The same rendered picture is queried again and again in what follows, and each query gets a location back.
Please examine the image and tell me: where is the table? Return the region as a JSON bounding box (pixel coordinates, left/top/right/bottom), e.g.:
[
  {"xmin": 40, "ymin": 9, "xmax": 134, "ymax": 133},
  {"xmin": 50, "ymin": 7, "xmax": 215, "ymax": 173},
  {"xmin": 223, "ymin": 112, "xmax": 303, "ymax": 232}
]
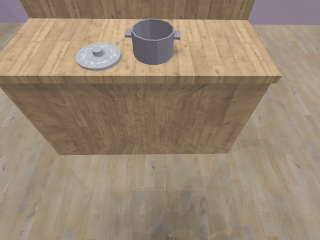
[{"xmin": 0, "ymin": 0, "xmax": 281, "ymax": 155}]

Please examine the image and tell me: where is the pot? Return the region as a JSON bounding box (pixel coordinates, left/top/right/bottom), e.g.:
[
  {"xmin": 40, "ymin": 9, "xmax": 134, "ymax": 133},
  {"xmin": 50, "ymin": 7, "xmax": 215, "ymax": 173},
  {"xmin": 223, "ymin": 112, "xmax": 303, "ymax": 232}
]
[{"xmin": 125, "ymin": 18, "xmax": 181, "ymax": 65}]

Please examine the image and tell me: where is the knob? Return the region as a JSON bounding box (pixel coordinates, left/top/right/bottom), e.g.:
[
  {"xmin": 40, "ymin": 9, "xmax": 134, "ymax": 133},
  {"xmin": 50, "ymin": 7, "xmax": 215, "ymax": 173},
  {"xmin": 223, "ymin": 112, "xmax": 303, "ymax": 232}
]
[{"xmin": 91, "ymin": 46, "xmax": 103, "ymax": 56}]

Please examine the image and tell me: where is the lid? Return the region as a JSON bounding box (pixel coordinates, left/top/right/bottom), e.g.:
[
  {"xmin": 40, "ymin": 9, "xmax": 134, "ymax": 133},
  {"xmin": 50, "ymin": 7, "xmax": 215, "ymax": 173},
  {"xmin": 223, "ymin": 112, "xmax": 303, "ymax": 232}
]
[{"xmin": 75, "ymin": 42, "xmax": 121, "ymax": 70}]

